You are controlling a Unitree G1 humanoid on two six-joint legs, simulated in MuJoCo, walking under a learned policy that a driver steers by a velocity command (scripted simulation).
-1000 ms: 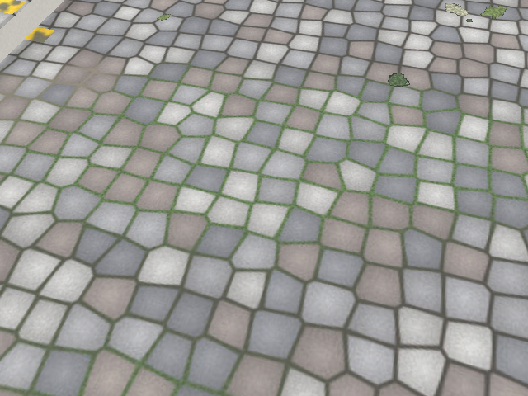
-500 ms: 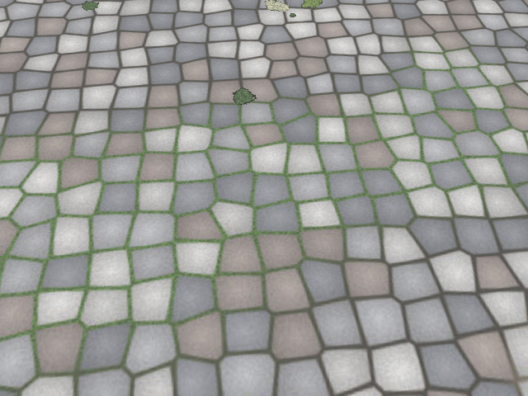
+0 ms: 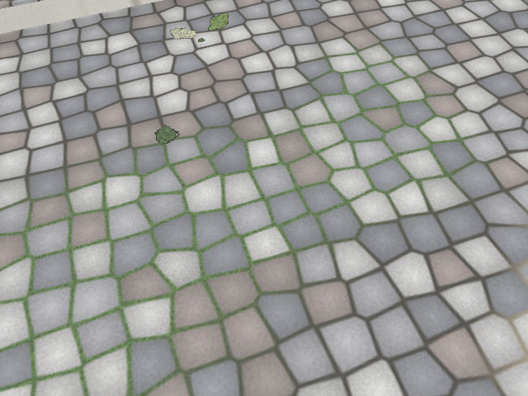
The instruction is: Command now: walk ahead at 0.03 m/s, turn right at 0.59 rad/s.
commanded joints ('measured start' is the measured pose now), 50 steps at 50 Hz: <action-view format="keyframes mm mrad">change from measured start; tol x32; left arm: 1 25 158 40 -55 5 -6 2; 50 -74 126 -11 -19 14 -45 30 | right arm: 1 -7 -84 -16 -71 8 -19 -7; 50 99 -56 -23 -55 4 14 76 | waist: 1 -2 -122 -90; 29 -106 193 -10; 34 38 -224 -314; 50 -50 -155 -56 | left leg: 1 -25 -31 -2 -61 -34 15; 8 350 -85 13 -540 58 81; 10 485 323 -424 -751 -146 219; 21 560 221 -81 -769 3 205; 30 421 166 10 -510 799 200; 32 287 127 20 -356 600 122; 34 85 -48 82 21 -301 87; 50 136 15 146 -117 -32 65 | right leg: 1 154 -279 377 -139 -168 -99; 8 27 -199 419 -78 -120 -8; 10 -234 54 84 289 -473 102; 16 -349 -88 -27 726 -232 123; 29 -35 -102 -208 167 -174 110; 34 519 -606 234 11 707 -139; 50 138 -484 -157 -86 119 -94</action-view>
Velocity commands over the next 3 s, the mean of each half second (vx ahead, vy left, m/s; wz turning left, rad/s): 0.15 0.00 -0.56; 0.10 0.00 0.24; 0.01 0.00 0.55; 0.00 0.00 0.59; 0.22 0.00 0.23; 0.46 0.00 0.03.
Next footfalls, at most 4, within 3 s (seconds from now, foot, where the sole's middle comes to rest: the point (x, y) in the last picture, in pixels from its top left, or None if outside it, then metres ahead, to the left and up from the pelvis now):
0.18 left None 0.06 0.14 -0.77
0.64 right None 0.14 -0.13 -0.77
1.10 left None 0.17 0.09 -0.77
1.62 right None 0.20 -0.10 -0.77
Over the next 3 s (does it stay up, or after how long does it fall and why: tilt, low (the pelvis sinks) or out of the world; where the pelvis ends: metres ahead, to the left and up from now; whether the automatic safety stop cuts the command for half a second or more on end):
stays up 0.43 0.14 0.00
